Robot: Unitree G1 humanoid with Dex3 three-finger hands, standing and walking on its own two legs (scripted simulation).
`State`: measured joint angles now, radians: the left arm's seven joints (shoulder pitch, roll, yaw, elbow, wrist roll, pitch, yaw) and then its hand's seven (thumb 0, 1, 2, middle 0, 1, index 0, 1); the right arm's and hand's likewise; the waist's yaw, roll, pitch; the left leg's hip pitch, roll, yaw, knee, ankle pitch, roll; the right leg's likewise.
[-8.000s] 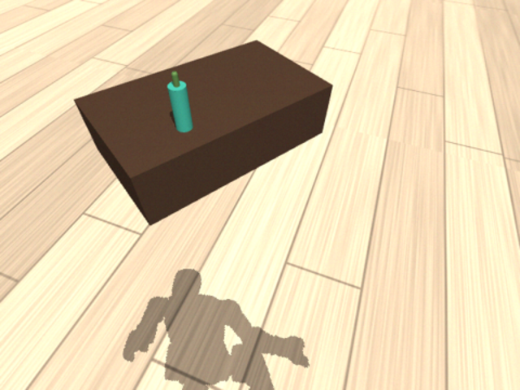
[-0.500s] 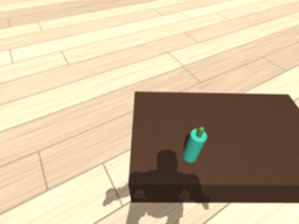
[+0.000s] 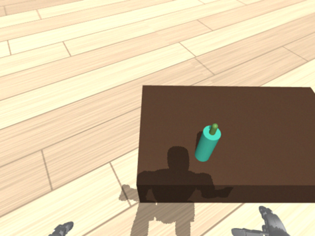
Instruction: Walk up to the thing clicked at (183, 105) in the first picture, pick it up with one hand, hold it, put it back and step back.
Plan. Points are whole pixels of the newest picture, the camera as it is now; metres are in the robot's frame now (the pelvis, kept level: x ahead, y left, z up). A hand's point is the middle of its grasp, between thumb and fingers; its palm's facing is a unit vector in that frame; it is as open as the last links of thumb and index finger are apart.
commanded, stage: go down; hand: right
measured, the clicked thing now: (208, 141) +0.55 -0.23 -0.30
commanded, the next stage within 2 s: none
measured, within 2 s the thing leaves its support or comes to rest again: neither
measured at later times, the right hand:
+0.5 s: hand (254, 235) +0.16 -0.27 -0.14, palm faces +0.04 +0.94 -0.33, open 17.6 cm
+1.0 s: hand out of the picture +0.15 -0.27 -0.14, palm faces +0.06 +0.94 -0.33, open 17.6 cm
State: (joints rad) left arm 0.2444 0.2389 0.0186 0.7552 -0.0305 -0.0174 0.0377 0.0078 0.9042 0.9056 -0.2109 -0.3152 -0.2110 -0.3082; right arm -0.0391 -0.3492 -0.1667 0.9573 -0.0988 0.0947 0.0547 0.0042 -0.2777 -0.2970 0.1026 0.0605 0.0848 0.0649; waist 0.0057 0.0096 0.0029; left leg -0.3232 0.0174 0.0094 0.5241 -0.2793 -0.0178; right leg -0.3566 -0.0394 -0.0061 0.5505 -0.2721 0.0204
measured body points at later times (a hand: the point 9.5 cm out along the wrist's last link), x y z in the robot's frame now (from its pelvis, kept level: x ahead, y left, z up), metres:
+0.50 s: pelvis +0.02 -0.01 -0.03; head +0.06 -0.02 +0.42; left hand +0.17 +0.24 -0.12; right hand +0.16 -0.32 -0.12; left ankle -0.01 +0.13 -0.73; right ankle +0.00 -0.13 -0.73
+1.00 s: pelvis +0.01 -0.01 -0.05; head +0.06 -0.02 +0.40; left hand +0.18 +0.24 -0.12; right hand +0.14 -0.32 -0.12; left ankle -0.01 +0.13 -0.73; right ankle +0.00 -0.13 -0.73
